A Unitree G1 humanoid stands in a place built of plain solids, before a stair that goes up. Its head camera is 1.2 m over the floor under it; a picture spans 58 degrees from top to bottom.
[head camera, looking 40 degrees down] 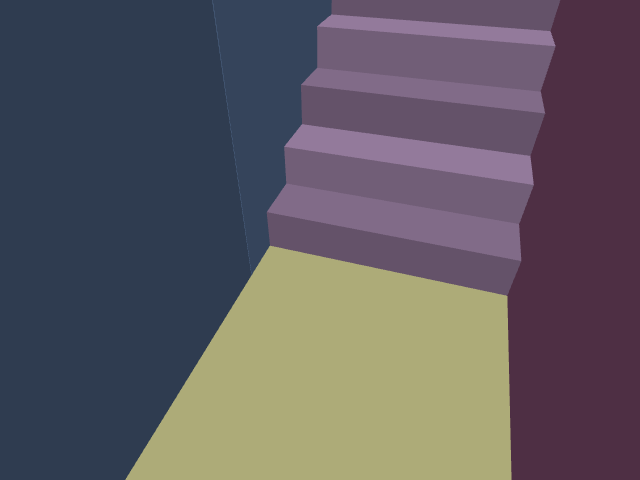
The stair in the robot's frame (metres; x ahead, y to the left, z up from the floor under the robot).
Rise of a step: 0.18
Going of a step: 0.22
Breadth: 0.96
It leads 18 degrees to the right of straight ahead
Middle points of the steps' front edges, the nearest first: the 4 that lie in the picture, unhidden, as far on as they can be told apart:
1.25 -0.24 0.18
1.46 -0.31 0.35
1.67 -0.38 0.53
1.88 -0.44 0.71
